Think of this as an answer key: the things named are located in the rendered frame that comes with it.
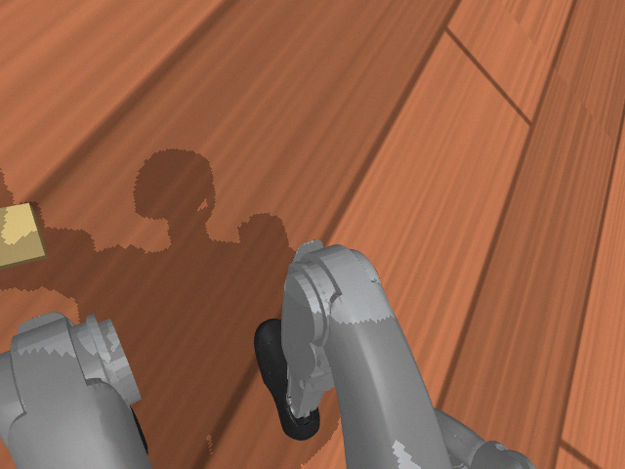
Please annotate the right robot foot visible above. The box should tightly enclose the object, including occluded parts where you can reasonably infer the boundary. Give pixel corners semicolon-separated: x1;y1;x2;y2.
254;319;320;441

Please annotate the right robot hand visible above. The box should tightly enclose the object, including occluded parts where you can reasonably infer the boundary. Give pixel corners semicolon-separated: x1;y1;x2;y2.
435;408;486;469

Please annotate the left robot foot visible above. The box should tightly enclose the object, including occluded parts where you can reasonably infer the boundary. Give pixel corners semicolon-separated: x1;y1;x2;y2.
131;408;147;454

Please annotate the small box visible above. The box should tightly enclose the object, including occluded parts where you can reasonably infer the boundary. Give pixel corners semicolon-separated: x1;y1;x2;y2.
0;203;49;270

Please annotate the right robot arm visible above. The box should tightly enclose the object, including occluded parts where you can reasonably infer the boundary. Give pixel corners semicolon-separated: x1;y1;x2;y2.
471;441;537;469

